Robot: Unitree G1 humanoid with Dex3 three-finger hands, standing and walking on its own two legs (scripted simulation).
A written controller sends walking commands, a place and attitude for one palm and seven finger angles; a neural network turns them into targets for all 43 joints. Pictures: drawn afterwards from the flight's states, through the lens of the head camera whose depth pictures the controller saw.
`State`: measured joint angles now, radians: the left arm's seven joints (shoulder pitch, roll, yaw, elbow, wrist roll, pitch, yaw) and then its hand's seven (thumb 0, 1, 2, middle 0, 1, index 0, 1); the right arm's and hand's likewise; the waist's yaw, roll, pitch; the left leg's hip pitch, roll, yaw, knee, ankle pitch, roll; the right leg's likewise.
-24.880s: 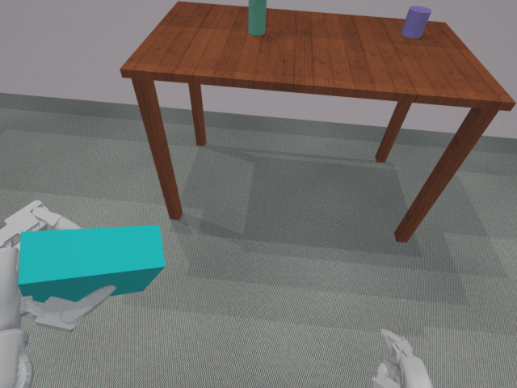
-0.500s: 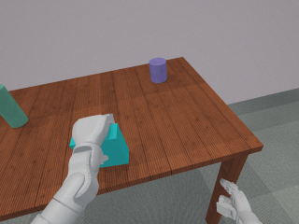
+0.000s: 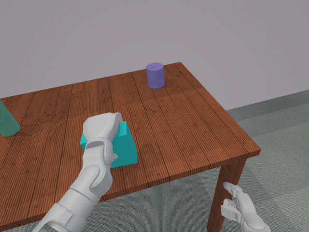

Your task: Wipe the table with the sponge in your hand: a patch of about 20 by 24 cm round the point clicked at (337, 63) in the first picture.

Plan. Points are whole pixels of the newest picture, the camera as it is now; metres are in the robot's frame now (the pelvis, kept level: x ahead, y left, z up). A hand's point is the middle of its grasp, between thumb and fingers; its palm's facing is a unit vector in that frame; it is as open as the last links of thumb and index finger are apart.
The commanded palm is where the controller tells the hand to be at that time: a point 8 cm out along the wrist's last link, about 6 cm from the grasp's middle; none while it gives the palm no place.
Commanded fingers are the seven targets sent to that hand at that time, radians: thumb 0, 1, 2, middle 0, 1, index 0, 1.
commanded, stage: wipe forward along the third lane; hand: left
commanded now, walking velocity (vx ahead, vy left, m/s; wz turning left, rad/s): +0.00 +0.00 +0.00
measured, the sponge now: (113, 151) +0.32 +0.18 +0.06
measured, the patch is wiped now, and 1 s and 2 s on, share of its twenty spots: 0.85 0.95 0.95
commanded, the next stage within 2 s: wipe back along the third lane in 1.36 s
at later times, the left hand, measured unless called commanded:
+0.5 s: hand (109, 126) +0.37 +0.19 +0.11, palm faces +0.00 -0.06 -1.00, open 9.4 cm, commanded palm +0.35 +0.20 +0.14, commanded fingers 0.00 0.10 1.30 -1.20 -1.60 -1.20 -1.60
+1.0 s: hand (107, 116) +0.42 +0.22 +0.11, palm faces -0.04 -0.04 -1.00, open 9.4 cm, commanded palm +0.40 +0.22 +0.14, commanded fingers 0.00 0.10 1.30 -1.20 -1.60 -1.20 -1.60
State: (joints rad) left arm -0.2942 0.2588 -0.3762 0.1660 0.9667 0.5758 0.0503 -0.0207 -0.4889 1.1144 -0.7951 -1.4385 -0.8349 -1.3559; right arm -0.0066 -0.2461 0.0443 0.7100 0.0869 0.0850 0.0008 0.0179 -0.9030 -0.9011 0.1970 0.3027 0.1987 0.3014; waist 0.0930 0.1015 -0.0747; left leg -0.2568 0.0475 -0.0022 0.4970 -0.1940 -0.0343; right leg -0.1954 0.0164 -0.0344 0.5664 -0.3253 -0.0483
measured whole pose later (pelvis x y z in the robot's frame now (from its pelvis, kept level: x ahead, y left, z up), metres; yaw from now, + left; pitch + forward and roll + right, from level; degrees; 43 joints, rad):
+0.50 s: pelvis +0.01 -0.01 +0.00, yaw +0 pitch +1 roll +1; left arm -0.51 0.28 -0.28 0.49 0.97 0.52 0.01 -0.01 -0.50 1.12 -0.81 -1.44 -0.84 -1.35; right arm 0.11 -0.28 0.03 0.73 0.09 0.11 -0.05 0.02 -0.90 -0.90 0.20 0.30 0.20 0.30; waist 0.05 0.09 -0.10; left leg -0.33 0.05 -0.01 0.52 -0.20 -0.02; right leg -0.26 0.02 -0.04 0.58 -0.33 -0.06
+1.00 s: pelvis +0.01 +0.01 +0.00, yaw +0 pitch +4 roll +0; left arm -0.71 0.31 -0.22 0.77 0.98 0.43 0.05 0.00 -0.50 1.13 -0.81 -1.44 -0.84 -1.36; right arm 0.13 -0.27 0.02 0.73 0.09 0.11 -0.05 0.02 -0.90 -0.90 0.20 0.30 0.20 0.30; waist 0.01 0.07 -0.11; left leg -0.39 0.05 -0.01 0.52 -0.20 -0.02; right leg -0.31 0.02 -0.04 0.56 -0.32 -0.04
